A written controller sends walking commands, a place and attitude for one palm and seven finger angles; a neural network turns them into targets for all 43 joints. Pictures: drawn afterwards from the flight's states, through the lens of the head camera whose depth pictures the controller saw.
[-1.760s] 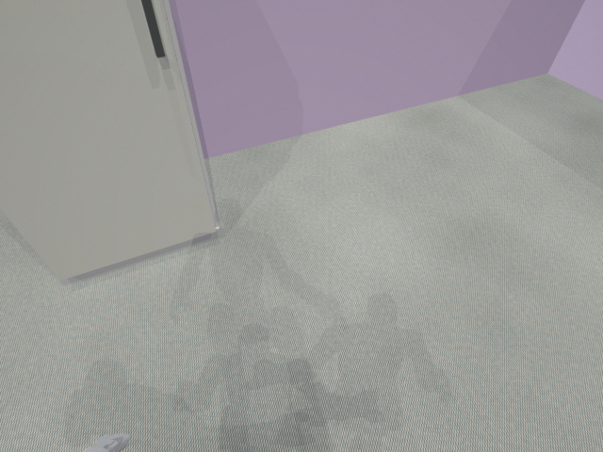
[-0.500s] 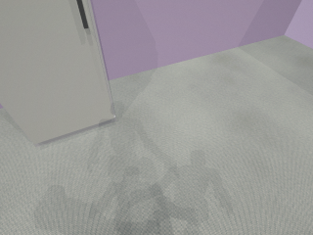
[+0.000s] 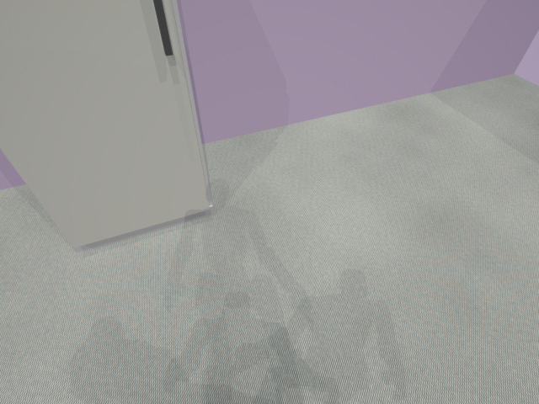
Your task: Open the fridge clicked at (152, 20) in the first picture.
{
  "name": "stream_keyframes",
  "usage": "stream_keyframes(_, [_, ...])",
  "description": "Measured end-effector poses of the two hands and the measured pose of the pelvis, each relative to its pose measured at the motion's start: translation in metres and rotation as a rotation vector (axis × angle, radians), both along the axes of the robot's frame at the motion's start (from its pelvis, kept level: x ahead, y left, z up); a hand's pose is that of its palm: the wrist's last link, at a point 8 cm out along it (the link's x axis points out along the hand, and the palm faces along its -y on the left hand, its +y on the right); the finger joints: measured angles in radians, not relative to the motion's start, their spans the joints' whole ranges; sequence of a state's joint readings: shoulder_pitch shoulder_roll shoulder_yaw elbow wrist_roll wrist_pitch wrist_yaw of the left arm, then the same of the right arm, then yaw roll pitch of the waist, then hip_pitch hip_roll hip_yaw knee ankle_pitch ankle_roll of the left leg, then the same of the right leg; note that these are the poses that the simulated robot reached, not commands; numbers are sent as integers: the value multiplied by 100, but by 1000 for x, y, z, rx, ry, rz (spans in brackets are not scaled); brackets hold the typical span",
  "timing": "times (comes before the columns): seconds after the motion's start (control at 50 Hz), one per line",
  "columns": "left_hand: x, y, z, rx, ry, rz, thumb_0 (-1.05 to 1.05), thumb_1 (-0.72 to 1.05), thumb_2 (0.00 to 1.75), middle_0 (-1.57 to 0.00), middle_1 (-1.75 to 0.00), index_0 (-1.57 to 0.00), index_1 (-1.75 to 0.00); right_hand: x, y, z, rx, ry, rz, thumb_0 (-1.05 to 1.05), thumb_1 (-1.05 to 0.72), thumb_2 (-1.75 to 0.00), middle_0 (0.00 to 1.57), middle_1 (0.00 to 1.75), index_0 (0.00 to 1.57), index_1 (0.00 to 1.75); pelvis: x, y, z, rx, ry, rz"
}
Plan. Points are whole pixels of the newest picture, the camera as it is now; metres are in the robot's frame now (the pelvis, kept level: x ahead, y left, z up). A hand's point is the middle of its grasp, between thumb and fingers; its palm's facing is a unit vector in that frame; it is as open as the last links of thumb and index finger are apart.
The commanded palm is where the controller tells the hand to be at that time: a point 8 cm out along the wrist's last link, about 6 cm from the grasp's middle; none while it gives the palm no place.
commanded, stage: walk to a spot facing it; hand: right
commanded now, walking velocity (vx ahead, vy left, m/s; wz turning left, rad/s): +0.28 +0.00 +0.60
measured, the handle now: out of the picture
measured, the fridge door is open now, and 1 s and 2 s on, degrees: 0 0 0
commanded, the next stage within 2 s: turn to face it in 1.06 s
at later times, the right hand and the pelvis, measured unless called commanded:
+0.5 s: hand out of the picture +0.15 -0.15 -0.17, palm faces -0.17 +0.97 -0.17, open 7.4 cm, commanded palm none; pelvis +0.14 +0.03 +0.00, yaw +14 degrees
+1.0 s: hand (320, 243) +0.51 -0.10 -0.16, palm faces -0.52 +0.83 -0.20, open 7.4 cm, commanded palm none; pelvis +0.30 +0.01 +0.00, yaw +33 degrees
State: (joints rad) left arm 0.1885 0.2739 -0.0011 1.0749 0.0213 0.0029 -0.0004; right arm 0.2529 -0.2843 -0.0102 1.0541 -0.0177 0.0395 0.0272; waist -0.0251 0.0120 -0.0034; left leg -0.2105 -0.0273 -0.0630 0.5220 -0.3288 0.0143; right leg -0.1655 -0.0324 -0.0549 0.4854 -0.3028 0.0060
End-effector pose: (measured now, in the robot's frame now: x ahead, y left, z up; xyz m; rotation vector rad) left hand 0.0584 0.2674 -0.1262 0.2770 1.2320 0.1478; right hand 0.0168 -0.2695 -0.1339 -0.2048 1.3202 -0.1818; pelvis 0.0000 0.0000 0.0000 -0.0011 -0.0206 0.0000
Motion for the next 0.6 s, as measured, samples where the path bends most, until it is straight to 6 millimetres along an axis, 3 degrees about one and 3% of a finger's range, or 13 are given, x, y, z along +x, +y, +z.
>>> stream_keyframes(0.08, [-22, -2, -10, -34, 31, 88, 1, 90, 90, -20, -30, -21, -30, 8, 19, -5, 33, 58, 34, 1, -91, -90, 20, 29, 20, 30, 15, 7, -3, -12, 5, 59])
stream_keyframes(0.18, [-50, 10, -29, -62, 126, 176, 1, 90, 90, -20, -30, -21, -30, 53, 48, -8, 46, 25, 93, 1, -91, -90, 20, 29, 20, 30, 38, 25, -13, -4, 0, 108])
stream_keyframes(0.24, [-48, 20, -36, -67, 183, 193, 1, 90, 90, -20, -30, -21, -30, 75, 60, -14, 33, -34, 89, 1, -91, -90, 20, 29, 20, 30, 51, 36, -20, 5, -7, 118])
stream_keyframes(0.3, [-20, 27, -27, -64, 147, 201, 1, 91, 90, -20, -30, -20, -30, 85, 69, -9, 39, -26, 85, 0, -91, -90, 20, 29, 20, 30, 67, 41, -12, 11, -4, 141])
stream_keyframes(0.44, [86, 32, 4, -56, -96, 234, 1, 91, 90, -20, -30, -20, -30, 117, 78, 0, 69, 72, 160, 0, -91, -90, 20, 29, 20, 30, 112, 39, 4, 0, 32, 225])
stream_keyframes(0.6, [199, 11, 13, -32, -226, 217, 1, 91, 90, -20, -30, -20, -30, 197, 51, -16, 73, 84, 181, 1, -91, -90, 20, 30, 20, 30, 187, 16, -5, 19, 47, 297])
